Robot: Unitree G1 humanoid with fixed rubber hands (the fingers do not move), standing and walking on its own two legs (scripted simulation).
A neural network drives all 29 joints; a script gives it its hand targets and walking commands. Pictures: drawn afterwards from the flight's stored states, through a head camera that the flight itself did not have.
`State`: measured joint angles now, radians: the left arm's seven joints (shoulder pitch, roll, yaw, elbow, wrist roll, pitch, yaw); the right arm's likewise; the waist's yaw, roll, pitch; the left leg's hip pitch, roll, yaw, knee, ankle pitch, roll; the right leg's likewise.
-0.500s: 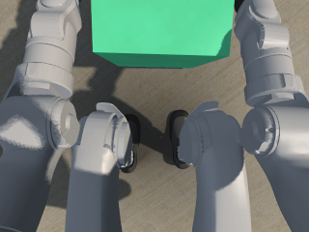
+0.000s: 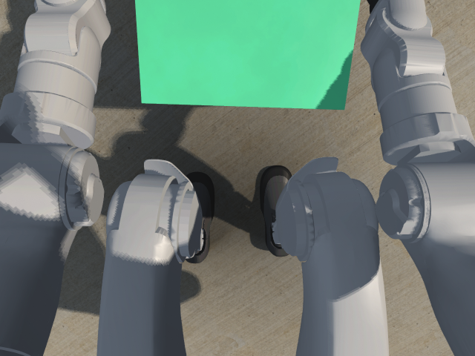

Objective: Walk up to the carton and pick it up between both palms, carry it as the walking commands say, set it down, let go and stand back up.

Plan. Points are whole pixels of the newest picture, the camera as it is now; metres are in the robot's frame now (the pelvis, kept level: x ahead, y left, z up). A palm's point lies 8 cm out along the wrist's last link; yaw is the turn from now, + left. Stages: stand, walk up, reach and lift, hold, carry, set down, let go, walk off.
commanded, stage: set down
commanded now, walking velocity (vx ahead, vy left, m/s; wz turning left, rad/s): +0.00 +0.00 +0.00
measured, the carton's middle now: (242, 0) +0.53 -0.01 -0.25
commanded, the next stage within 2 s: let go in 1.22 s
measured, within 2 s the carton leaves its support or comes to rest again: neither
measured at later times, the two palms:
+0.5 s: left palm out of the picture +0.57 +0.15 -0.03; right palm out of the picture +0.53 -0.19 -0.04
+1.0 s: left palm out of the picture +0.57 +0.17 +0.12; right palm out of the picture +0.53 -0.19 +0.11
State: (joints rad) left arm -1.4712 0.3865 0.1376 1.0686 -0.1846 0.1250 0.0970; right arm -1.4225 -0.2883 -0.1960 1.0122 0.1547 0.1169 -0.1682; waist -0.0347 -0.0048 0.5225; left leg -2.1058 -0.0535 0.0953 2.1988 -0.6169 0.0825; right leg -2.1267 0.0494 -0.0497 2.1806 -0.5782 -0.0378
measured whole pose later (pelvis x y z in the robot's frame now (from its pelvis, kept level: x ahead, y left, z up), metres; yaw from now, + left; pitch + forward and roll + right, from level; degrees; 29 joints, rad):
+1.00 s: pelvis -0.01 +0.00 +0.21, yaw -1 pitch +24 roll +0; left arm -1.42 0.42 0.13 0.74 -0.17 0.44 0.08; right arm -1.27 -0.30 -0.19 0.56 0.19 0.46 -0.20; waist -0.02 0.00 0.52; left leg -1.44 -0.07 0.02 1.47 -0.45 0.06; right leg -1.46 0.08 -0.01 1.45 -0.41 -0.03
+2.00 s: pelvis +0.06 -0.01 +0.35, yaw +0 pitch +9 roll +0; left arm -0.08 0.26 0.10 0.45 -0.05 0.19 -0.05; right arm 0.01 -0.22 -0.06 0.35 0.10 0.21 0.06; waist -0.02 0.00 0.09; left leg -0.64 -0.07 -0.02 0.80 -0.31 0.04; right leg -0.66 0.06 0.02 0.79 -0.29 -0.03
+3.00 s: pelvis +0.12 -0.02 +0.38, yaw -1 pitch +0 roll +1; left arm 0.19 0.25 0.07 0.64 0.02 0.01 -0.03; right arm 0.27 -0.23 -0.06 0.55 0.04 0.02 0.01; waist -0.01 0.00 -0.08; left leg -0.24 -0.07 -0.02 0.56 -0.32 0.04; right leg -0.28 0.06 0.04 0.60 -0.32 -0.05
